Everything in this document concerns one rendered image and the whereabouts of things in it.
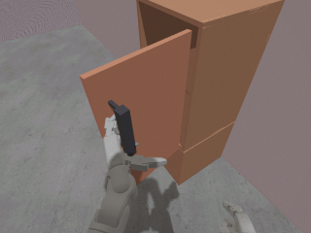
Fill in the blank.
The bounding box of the robot left hand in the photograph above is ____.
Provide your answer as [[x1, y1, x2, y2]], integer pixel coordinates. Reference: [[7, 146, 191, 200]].
[[102, 114, 167, 172]]

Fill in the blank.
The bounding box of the robot right hand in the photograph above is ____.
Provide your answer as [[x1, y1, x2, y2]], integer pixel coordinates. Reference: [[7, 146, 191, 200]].
[[220, 200, 256, 233]]

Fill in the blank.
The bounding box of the robot left forearm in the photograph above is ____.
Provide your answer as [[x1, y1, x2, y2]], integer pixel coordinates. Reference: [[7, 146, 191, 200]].
[[87, 165, 138, 233]]

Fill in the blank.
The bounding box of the handle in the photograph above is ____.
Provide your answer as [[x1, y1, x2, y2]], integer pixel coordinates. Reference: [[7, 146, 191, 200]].
[[108, 100, 137, 156]]

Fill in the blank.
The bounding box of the cupboard door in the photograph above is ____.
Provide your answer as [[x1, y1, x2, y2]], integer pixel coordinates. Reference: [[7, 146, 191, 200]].
[[80, 29, 192, 185]]

